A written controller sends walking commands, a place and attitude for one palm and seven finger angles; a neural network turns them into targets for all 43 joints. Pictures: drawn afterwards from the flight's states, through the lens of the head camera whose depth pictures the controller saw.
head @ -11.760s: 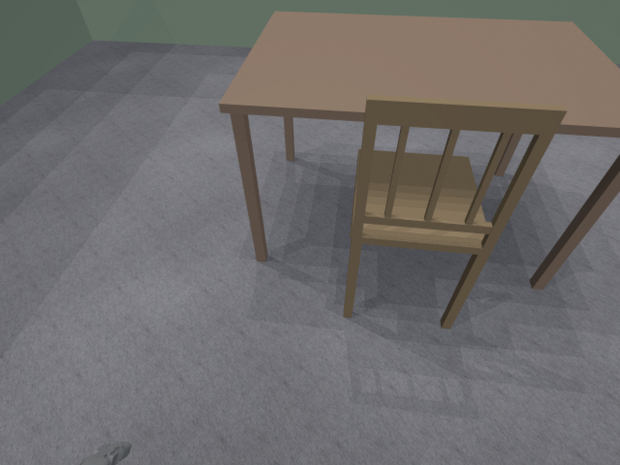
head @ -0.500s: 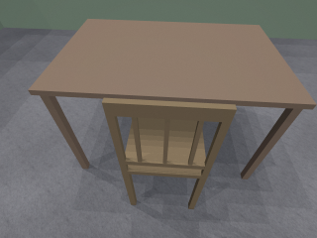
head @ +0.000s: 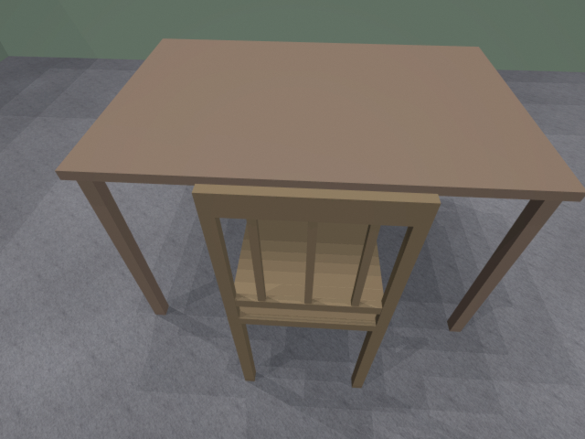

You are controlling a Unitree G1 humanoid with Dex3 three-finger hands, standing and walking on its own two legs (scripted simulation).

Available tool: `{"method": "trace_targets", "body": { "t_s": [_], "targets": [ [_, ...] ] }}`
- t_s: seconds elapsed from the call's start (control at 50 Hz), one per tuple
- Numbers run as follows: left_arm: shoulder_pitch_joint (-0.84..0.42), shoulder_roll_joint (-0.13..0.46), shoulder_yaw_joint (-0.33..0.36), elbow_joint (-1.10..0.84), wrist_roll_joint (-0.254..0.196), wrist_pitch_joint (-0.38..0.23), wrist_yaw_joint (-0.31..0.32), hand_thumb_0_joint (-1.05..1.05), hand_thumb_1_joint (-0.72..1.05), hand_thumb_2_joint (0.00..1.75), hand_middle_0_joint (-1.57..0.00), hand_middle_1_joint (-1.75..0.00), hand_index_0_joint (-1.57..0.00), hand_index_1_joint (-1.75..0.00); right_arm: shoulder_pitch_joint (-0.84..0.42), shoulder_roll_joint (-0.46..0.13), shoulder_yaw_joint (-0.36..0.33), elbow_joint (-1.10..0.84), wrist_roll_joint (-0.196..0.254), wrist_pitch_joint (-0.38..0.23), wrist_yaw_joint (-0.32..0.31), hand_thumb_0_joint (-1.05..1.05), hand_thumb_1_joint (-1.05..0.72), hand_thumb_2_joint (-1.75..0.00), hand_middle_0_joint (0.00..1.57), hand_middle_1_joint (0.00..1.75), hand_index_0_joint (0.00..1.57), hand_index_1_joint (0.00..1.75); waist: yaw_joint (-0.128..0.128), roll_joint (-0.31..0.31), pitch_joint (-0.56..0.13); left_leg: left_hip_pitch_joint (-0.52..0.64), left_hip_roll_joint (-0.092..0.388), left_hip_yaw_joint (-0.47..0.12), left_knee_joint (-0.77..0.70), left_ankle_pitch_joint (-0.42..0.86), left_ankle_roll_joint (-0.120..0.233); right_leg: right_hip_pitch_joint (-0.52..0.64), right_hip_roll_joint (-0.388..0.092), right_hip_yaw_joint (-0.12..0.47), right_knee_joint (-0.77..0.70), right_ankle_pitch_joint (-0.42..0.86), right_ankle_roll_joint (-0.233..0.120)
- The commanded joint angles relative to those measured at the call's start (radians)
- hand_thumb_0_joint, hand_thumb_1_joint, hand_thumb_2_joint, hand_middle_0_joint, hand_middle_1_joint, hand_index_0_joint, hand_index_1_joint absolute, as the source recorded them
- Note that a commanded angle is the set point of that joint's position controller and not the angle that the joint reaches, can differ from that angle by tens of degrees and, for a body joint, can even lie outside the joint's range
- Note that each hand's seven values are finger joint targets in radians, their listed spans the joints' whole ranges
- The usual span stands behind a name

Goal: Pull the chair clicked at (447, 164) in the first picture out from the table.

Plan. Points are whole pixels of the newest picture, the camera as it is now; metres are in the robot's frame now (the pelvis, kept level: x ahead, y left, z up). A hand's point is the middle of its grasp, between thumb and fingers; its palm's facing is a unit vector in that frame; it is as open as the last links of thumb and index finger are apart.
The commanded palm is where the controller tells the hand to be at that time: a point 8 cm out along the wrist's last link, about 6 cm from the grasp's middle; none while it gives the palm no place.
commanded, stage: raise the hand toward the chair's back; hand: left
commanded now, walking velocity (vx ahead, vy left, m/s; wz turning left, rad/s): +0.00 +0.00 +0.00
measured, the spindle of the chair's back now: (310, 265) +0.46 +0.00 -0.10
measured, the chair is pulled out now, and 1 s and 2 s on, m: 0.00 0.00 0.00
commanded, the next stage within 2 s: none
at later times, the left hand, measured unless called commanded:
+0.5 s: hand (201, 422) +0.16 +0.14 -0.06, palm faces -0.01 -1.00 +0.01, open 9.4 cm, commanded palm +0.12 +0.21 -0.06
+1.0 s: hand (157, 401) +0.18 +0.21 -0.05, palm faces +0.07 -1.00 -0.06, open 13.8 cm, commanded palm +0.15 +0.25 -0.05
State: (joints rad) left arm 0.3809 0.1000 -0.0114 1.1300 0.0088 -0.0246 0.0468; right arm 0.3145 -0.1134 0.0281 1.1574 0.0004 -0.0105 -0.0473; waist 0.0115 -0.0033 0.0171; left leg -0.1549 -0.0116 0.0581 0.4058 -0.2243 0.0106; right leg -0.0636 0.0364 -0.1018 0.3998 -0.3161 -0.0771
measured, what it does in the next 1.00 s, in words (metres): lowers itself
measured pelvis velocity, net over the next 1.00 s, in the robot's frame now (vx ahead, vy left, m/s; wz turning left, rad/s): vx -0.05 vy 0.04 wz -0.05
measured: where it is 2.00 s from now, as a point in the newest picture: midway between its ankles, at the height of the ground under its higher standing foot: outside the picture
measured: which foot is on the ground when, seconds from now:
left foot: down 0.00-1.00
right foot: down 0.00-1.00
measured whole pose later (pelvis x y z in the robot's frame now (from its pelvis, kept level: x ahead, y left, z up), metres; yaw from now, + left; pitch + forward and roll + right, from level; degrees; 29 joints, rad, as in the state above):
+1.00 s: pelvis -0.05 +0.04 -0.09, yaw -3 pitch +16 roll -2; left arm 0.46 0.19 0.11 -0.09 -0.21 -0.36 -0.06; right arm 0.27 -0.22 -0.02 0.57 0.02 -0.17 -0.02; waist -0.02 0.04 -0.14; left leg -0.95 0.00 0.01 1.13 -0.47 0.04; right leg -0.85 0.04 -0.10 1.10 -0.54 -0.05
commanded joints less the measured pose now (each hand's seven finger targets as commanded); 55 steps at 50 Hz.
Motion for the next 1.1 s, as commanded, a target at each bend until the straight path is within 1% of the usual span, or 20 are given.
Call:
{"method": "trace_targets", "body": {
  "t_s": [0.0,0.02,0.04,0.06,0.12,0.16,0.22,0.28,0.32,0.38,0.42,0.48,0.52,0.62,0.7,0.82,0.86,0.96,1.02,1.08],
  "targets": [
    [0.114,0.083,0.014,-0.006,0.002,-0.006,0.004,0.00,0.90,0.90,-0.20,-0.30,-0.20,-0.30,0.067,-0.079,-0.013,-0.022,-0.001,-0.017,-0.004,0.00,-0.90,-0.90,0.20,0.30,0.20,0.30,0.005,-0.017,0.076,0.024,0.106,-0.107,-0.044,0.200,0.040,-0.105,-0.155,0.128,-0.087,0.283,0.038],
    [-0.002,0.253,0.002,-0.107,-0.010,-0.020,0.011,0.00,0.90,0.90,-0.20,-0.30,-0.20,-0.30,-0.043,-0.160,-0.039,-0.128,-0.014,-0.008,0.015,0.00,-0.90,-0.90,0.20,0.30,0.20,0.30,-0.053,0.138,0.166,-0.002,0.020,-0.133,0.006,0.387,0.053,-0.250,-0.093,0.136,0.006,0.397,0.025],
    [-0.538,0.301,0.050,-1.394,-0.232,-0.161,0.015,0.00,0.88,0.89,-0.20,-0.30,-0.20,-0.30,-0.049,-0.343,-0.058,-0.436,0.022,-0.140,-0.017,0.00,-0.90,-0.90,0.20,0.30,0.20,0.30,-0.125,0.143,-0.119,0.095,0.028,-0.039,0.052,0.323,0.041,-0.206,-0.067,0.104,-0.048,0.317,0.065],
    [-0.366,0.289,0.055,-1.184,-0.177,-0.094,0.042,0.00,0.85,0.88,-0.20,-0.29,-0.20,-0.29,-0.099,-0.284,-0.064,-0.356,0.032,-0.221,-0.023,0.00,-0.90,-0.90,0.20,0.30,0.20,0.30,-0.074,0.149,-0.042,0.084,0.046,-0.020,0.035,0.332,0.055,-0.204,-0.049,0.121,-0.024,0.255,0.037],
    [-0.102,0.066,-0.065,-1.085,-0.195,-0.003,0.037,0.00,0.78,0.85,-0.19,-0.28,-0.19,-0.28,-0.074,-0.271,-0.054,-0.362,0.049,-0.255,-0.011,0.00,-0.90,-0.90,0.20,0.30,0.20,0.30,-0.096,-0.120,0.003,-0.027,0.021,-0.058,0.052,0.152,0.060,-0.265,-0.035,0.054,-0.009,0.177,0.064],
    [-0.080,0.020,-0.112,-1.075,-0.195,-0.078,0.012,0.00,0.74,0.83,-0.18,-0.27,-0.18,-0.27,-0.081,-0.282,-0.052,-0.398,0.048,-0.298,-0.023,0.00,-0.90,-0.90,0.20,0.30,0.20,0.30,-0.105,-0.187,-0.023,-0.099,0.017,-0.086,0.136,0.084,0.073,-0.360,-0.040,0.068,0.061,0.124,0.089],
    [-0.036,0.048,-0.062,-1.058,-0.160,-0.207,-0.019,0.00,0.67,0.80,-0.18,-0.26,-0.18,-0.26,-0.084,-0.286,-0.073,-0.482,0.005,-0.340,0.005,0.00,-0.90,-0.90,0.20,0.30,0.20,0.30,-0.092,-0.125,-0.186,-0.255,0.000,-0.121,0.317,0.064,0.036,-0.479,-0.081,0.121,0.227,0.143,0.102],
    [0.186,0.098,0.070,-1.025,-0.192,-0.340,-0.094,0.00,0.60,0.77,-0.17,-0.25,-0.17,-0.25,-0.153,-0.267,-0.106,-0.575,-0.006,-0.313,0.053,0.00,-0.90,-0.90,0.20,0.30,0.20,0.30,0.024,-0.151,-0.326,-0.431,-0.017,-0.124,0.407,0.063,-0.010,-0.441,-0.090,0.158,0.349,0.234,0.094],
    [0.301,0.157,0.205,-0.961,-0.236,-0.436,-0.172,0.00,0.55,0.75,-0.16,-0.25,-0.16,-0.25,-0.181,-0.257,-0.116,-0.607,0.008,-0.277,0.084,0.00,-0.90,-0.90,0.20,0.30,0.20,0.30,0.083,-0.123,-0.345,-0.552,-0.035,-0.102,0.471,0.067,-0.028,-0.386,-0.094,0.210,0.422,0.363,0.109],
    [0.214,0.181,0.257,-1.046,-0.250,-0.600,-0.253,0.00,0.48,0.72,-0.16,-0.23,-0.16,-0.23,-0.234,-0.247,-0.129,-0.674,0.002,-0.228,0.107,0.00,-0.90,-0.90,0.20,0.30,0.20,0.30,0.084,-0.010,-0.303,-0.672,-0.046,-0.065,0.572,-0.002,-0.025,-0.503,-0.091,0.235,0.516,0.285,0.104],
    [0.193,0.219,0.265,-1.102,-0.198,-0.592,-0.225,0.00,0.43,0.70,-0.15,-0.23,-0.15,-0.23,-0.271,-0.240,-0.134,-0.729,0.002,-0.184,0.109,0.00,-0.90,-0.90,0.20,0.30,0.20,0.30,0.084,0.026,-0.234,-0.722,-0.046,-0.060,0.600,-0.063,-0.009,-0.589,-0.081,0.250,0.516,0.118,0.083],
    [0.086,0.152,0.166,-1.256,-0.185,-0.564,-0.184,0.00,0.36,0.67,-0.15,-0.22,-0.15,-0.22,-0.276,-0.225,-0.122,-0.810,0.012,-0.165,0.094,0.00,-0.90,-0.90,0.20,0.30,0.20,0.30,0.023,-0.008,-0.235,-0.729,-0.036,-0.067,0.660,-0.149,0.021,-0.683,-0.073,0.283,0.480,-0.113,0.099],
    [-0.019,0.147,0.144,-1.395,-0.211,-0.583,-0.171,0.00,0.32,0.65,-0.14,-0.21,-0.14,-0.21,-0.228,-0.229,-0.115,-0.815,0.011,-0.176,0.073,0.00,-0.90,-0.90,0.20,0.30,0.20,0.30,-0.028,-0.067,-0.321,-0.703,-0.015,-0.090,0.708,-0.139,0.036,-0.711,-0.055,0.273,0.491,-0.106,0.116],
    [-0.127,0.149,0.065,-1.489,-0.239,-0.625,-0.236,0.00,0.20,0.60,-0.13,-0.19,-0.13,-0.19,-0.139,-0.250,-0.089,-0.753,0.009,-0.241,0.024,0.00,-0.90,-0.90,0.20,0.30,0.20,0.30,-0.087,0.016,-0.397,-0.646,0.008,-0.121,0.759,-0.066,0.046,-0.771,-0.026,0.203,0.560,-0.013,0.087],
    [-0.050,0.156,0.066,-1.354,-0.221,-0.513,-0.280,0.00,0.11,0.56,-0.12,-0.18,-0.12,-0.18,-0.138,-0.248,-0.082,-0.733,0.024,-0.258,0.004,0.00,-0.90,-0.90,0.20,0.30,0.20,0.30,-0.076,-0.008,-0.368,-0.684,0.014,-0.137,0.723,-0.101,0.046,-0.780,-0.027,0.168,0.543,-0.090,0.077],
    [0.105,0.222,0.255,-1.354,-0.248,-0.308,-0.196,0.00,-0.03,0.50,-0.11,-0.15,-0.11,-0.15,-0.180,-0.219,-0.088,-0.783,0.041,-0.209,0.005,0.00,-0.90,-0.90,0.20,0.30,0.20,0.30,0.048,0.008,-0.501,-0.604,-0.003,-0.124,0.615,0.022,0.039,-0.589,-0.029,0.116,0.539,0.051,0.077],
    [0.108,0.205,0.246,-1.455,-0.253,-0.329,-0.141,0.00,-0.08,0.48,-0.10,-0.15,-0.10,-0.15,-0.161,-0.203,-0.085,-0.787,0.033,-0.213,0.016,0.00,-0.90,-0.90,0.20,0.30,0.20,0.30,0.051,0.052,-0.500,-0.548,0.001,-0.123,0.585,0.074,0.033,-0.600,-0.019,0.070,0.549,0.085,0.059],
    [0.034,0.156,0.140,-1.396,-0.207,-0.465,-0.092,0.00,-0.20,0.43,-0.09,-0.13,-0.09,-0.13,-0.163,-0.228,-0.084,-0.740,0.015,-0.239,0.037,0.00,-0.90,-0.90,0.20,0.30,0.20,0.30,-0.029,0.011,-0.306,-0.601,0.017,-0.142,0.590,-0.024,0.033,-0.776,-0.005,0.036,0.557,-0.053,0.047],
    [0.012,0.139,0.095,-1.328,-0.197,-0.504,-0.131,0.00,-0.27,0.40,-0.08,-0.12,-0.08,-0.12,-0.159,-0.255,-0.085,-0.735,0.018,-0.256,0.034,0.00,-0.90,-0.90,0.20,0.30,0.20,0.30,-0.057,0.012,-0.287,-0.614,0.022,-0.153,0.594,-0.110,0.035,-0.828,-0.008,0.037,0.552,-0.143,0.047],
    [0.004,0.194,0.125,-1.341,-0.209,-0.490,-0.164,0.00,-0.34,0.37,-0.08,-0.11,-0.08,-0.11,-0.144,-0.277,-0.088,-0.751,0.025,-0.263,0.023,0.00,-0.90,-0.90,0.20,0.30,0.20,0.30,-0.038,0.063,-0.363,-0.580,0.022,-0.157,0.568,-0.147,0.031,-0.797,-0.014,0.044,0.543,-0.173,0.046]
  ]
}}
